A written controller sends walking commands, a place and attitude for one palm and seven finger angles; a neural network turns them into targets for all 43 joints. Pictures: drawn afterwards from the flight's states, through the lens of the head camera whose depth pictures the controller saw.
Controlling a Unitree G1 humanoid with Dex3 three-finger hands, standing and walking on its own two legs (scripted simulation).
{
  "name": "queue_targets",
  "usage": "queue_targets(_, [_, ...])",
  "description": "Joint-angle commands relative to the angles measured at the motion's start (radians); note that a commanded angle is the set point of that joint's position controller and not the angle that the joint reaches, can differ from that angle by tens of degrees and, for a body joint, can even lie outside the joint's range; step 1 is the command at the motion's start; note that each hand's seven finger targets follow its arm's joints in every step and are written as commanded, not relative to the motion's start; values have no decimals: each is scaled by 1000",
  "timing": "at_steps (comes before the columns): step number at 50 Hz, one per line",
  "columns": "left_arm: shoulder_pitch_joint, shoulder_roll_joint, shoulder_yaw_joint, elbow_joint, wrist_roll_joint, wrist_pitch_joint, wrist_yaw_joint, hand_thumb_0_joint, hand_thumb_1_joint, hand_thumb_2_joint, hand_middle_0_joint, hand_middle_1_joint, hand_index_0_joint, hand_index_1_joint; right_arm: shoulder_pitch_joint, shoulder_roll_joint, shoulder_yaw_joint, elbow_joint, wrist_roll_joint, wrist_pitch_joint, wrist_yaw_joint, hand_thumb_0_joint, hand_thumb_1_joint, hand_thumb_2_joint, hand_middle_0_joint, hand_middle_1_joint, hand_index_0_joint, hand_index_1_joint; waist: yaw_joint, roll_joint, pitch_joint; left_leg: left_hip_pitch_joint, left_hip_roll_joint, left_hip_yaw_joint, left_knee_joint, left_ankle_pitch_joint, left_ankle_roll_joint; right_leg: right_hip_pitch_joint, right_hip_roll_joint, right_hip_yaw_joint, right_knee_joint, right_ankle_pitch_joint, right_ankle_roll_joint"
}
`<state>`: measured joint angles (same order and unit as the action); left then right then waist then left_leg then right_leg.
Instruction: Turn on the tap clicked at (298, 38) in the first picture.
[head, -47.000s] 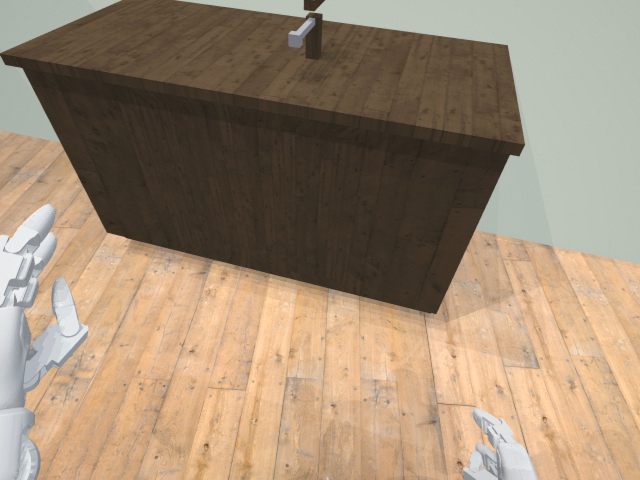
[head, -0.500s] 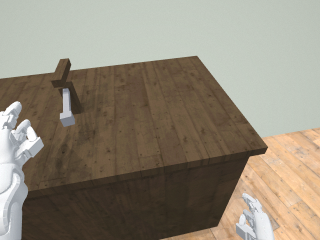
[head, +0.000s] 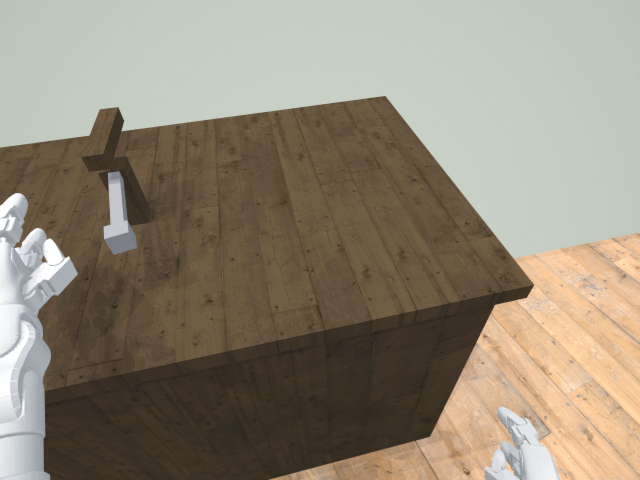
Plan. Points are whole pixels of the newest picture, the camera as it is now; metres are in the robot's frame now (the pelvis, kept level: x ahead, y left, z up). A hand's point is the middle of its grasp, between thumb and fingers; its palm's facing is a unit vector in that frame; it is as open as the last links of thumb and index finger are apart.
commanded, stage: reach beside the lever's end, fingers flat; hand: left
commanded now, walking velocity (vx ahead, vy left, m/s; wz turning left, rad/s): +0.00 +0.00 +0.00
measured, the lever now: (120, 237) +0.35 +0.29 +0.15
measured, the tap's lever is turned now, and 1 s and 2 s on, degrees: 10 10 17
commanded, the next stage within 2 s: push the lever round in 0.60 s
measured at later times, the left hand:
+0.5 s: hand (74, 261) +0.31 +0.33 +0.14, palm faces +0.52 -0.85 -0.11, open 7.8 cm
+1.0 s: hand (83, 261) +0.31 +0.32 +0.14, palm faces +0.52 -0.85 -0.09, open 7.8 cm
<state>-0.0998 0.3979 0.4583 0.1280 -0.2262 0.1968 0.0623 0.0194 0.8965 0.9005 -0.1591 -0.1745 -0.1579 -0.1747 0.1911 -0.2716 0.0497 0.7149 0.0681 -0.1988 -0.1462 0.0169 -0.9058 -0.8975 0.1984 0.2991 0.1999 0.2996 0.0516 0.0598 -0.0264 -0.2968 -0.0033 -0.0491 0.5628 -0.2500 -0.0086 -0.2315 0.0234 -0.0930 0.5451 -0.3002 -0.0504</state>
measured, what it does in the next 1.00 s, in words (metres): stands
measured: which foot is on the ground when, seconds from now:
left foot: down 0.00-1.00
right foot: down 0.00-1.00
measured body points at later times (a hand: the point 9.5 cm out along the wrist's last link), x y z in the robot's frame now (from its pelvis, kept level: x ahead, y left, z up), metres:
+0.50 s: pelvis +0.00 +0.01 +0.00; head +0.00 -0.01 +0.45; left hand +0.27 +0.38 +0.15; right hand +0.16 -0.24 -0.10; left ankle +0.03 +0.13 -0.73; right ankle +0.00 -0.08 -0.73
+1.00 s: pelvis +0.00 +0.01 +0.00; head +0.00 -0.01 +0.45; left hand +0.28 +0.37 +0.15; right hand +0.18 -0.23 -0.09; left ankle +0.03 +0.13 -0.73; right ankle +0.00 -0.08 -0.73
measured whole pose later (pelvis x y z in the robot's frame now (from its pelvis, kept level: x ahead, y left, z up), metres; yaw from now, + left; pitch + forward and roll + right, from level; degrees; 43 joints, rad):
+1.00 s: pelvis +0.00 +0.01 +0.00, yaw +0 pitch +0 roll -1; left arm -0.13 0.37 0.44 0.21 -0.20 0.11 0.06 0.02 0.90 0.90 -0.15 -0.15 -0.15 -0.15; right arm 0.20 -0.26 0.04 0.69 0.06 -0.19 -0.12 0.02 -0.91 -0.90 0.20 0.30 0.20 0.30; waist 0.04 0.05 -0.04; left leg -0.32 -0.01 -0.04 0.57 -0.26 0.00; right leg -0.26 0.02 -0.08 0.55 -0.30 -0.04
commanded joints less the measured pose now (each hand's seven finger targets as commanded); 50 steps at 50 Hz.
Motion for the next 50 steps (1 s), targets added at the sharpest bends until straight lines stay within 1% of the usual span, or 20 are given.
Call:
queue_targets(1, [-332, 313, 91, -147, 9, -94, -14, 0, 900, 900, -150, -150, -150, -150, -113, -122, -45, -150, -1, -51, -9, 0, -900, -900, 200, 300, 200, 300, -16, 18, -171, 84, -14, -12, -66, 109, 43, -26, -28, 61, -107, 164, 27])
queue_targets(5, [-356, 360, 127, -103, 16, -119, -15, 0, 900, 900, -150, -150, -150, -150, -97, -125, -47, -146, -2, -48, -5, 0, -900, -900, 200, 300, 200, 300, -15, 14, -190, 74, -12, -16, -60, 126, 44, -14, -27, 60, -97, 186, 26])
queue_targets(6, [-375, 334, 100, -113, 18, -130, -18, 0, 900, 900, -150, -150, -150, -150, -89, -125, -50, -151, -6, -46, -3, 0, -900, -900, 200, 300, 200, 300, -22, 23, -208, 87, -14, -10, -54, 134, 44, -19, -28, 62, -94, 199, 27])
queue_targets(7, [-333, 348, 125, -93, 15, -133, -21, 0, 900, 900, -150, -150, -150, -150, -79, -126, -55, -154, -9, -46, 0, 0, -900, -900, 200, 300, 200, 300, -11, 10, -226, 82, -12, -8, -51, 152, 44, -3, -27, 60, -91, 220, 27])
queue_targets(9, [-356, 356, 119, -59, 13, -139, -33, 0, 900, 900, -150, -150, -150, -150, -74, -131, -52, -154, -6, -42, 2, 0, -900, -900, 200, 300, 200, 300, -21, 5, -197, 61, -12, -9, -50, 146, 44, -16, -27, 61, -90, 218, 28])
queue_targets(10, [-365, 377, 144, -55, 19, -148, -30, 0, 900, 900, -150, -150, -150, -150, -75, -126, -51, -149, -4, -40, 2, 0, -900, -900, 200, 300, 200, 300, -17, 35, -197, 63, -11, -9, -50, 148, 44, -14, -28, 62, -86, 220, 26])
queue_targets(14, [-363, 350, 111, -73, 16, -161, -46, 0, 900, 900, -150, -150, -150, -150, -66, -129, -54, -169, -7, -40, 7, 0, -900, -900, 200, 300, 200, 300, -20, 40, -209, 71, -8, -12, -53, 145, 44, -22, -24, 60, -88, 208, 24])
queue_targets(16, [-301, 342, 129, -86, 17, -174, -40, 0, 900, 900, -150, -150, -150, -150, -61, -125, -60, -170, -8, -42, 10, 0, -900, -900, 200, 300, 200, 300, -3, 40, -232, 86, -4, -15, -55, 165, 42, -9, -20, 55, -80, 221, 21])
queue_targets(19, [-311, 302, 92, -101, 7, -175, -44, 0, 900, 900, -150, -150, -150, -150, -68, -126, -57, -171, -5, -48, 11, 0, -900, -900, 200, 300, 200, 300, -16, 23, -193, 74, -3, -22, -64, 133, 42, -33, -19, 50, -87, 185, 23])
queue_targets(21, [-301, 294, 94, -129, 12, -177, -31, 0, 900, 900, -150, -150, -150, -150, -74, -123, -59, -171, -6, -50, 10, 0, -900, -900, 200, 300, 200, 300, -8, 51, -206, 94, -4, -23, -72, 129, 42, -32, -18, 51, -86, 178, 20])
queue_targets(24, [-261, 299, 109, -148, 8, -172, -23, 0, 900, 900, -150, -150, -150, -150, -77, -124, -61, -172, -10, -53, 11, 0, -900, -900, 200, 300, 200, 300, -5, 12, -208, 93, -1, -24, -72, 148, 40, -21, -19, 48, -86, 191, 23])
queue_targets(25, [-264, 318, 132, -157, 12, -175, -13, 0, 900, 900, -150, -150, -150, -150, -84, -121, -58, -166, -9, -52, 10, 0, -900, -900, 200, 300, 200, 300, -1, 19, -199, 93, -2, -25, -73, 154, 41, -16, -19, 48, -85, 197, 22])
queue_targets(31, [-298, 284, 93, -179, 22, -171, -4, 0, 900, 900, -150, -150, -150, -150, -93, -115, -53, -160, -12, -51, 7, 0, -900, -900, 200, 300, 200, 300, -13, 54, -182, 106, -1, -29, -84, 119, 36, -42, -18, 50, -89, 163, 20])
queue_targets(34, [-301, 295, 102, -135, 13, -157, -14, 0, 900, 900, -150, -150, -150, -150, -92, -121, -52, -157, -12, -51, 2, 0, -900, -900, 200, 300, 200, 300, -18, -1, -175, 87, -4, -25, -83, 107, 39, -36, -18, 52, -99, 156, 23])
queue_targets(38, [-358, 256, 47, -139, 18, -156, -26, 0, 900, 900, -150, -150, -150, -150, -96, -115, -47, -161, -8, -49, 2, 0, -900, -900, 200, 300, 200, 300, -28, 42, -177, 103, -6, -27, -80, 104, 37, -50, -20, 52, -96, 157, 21])
queue_targets(40, [-345, 277, 74, -115, 18, -155, -22, 0, 900, 900, -150, -150, -150, -150, -93, -116, -46, -156, -7, -48, 3, 0, -900, -900, 200, 300, 200, 300, -20, 28, -181, 95, -6, -30, -77, 109, 37, -40, -18, 52, -94, 164, 20])
queue_targets(44, [-315, 265, 66, -130, 17, -157, -21, 0, 900, 900, -150, -150, -150, -150, -89, -118, -51, -169, -11, -46, 11, 0, -900, -900, 200, 300, 200, 300, -12, 17, -211, 101, -5, -26, -70, 152, 35, -20, -19, 49, -88, 200, 19])
queue_targets(45, [-319, 265, 68, -140, 21, -159, -13, 0, 900, 900, -150, -150, -150, -150, -100, -113, -47, -168, -8, -43, 12, 0, -900, -900, 200, 300, 200, 300, -10, 50, -200, 101, -7, -25, -68, 151, 36, -25, -20, 52, -86, 199, 18])
queue_targets(47, [-337, 239, 44, -155, 21, -160, -5, 0, 900, 900, -150, -150, -150, -150, -95, -113, -49, -173, -11, -42, 14, 0, -900, -900, 200, 300, 200, 300, -17, 27, -201, 103, -6, -26, -69, 148, 36, -29, -19, 50, -88, 200, 20])
queue_targets(50, [-307, 270, 84, -164, 23, -160, 12, 0, 900, 900, -150, -150, -150, -150, -101, -112, -49, -172, -12, -39, 16, 0, -900, -900, 200, 300, 200, 300, -3, 16, -208, 92, -7, -26, -69, 159, 36, -7, -18, 50, -84, 209, 20])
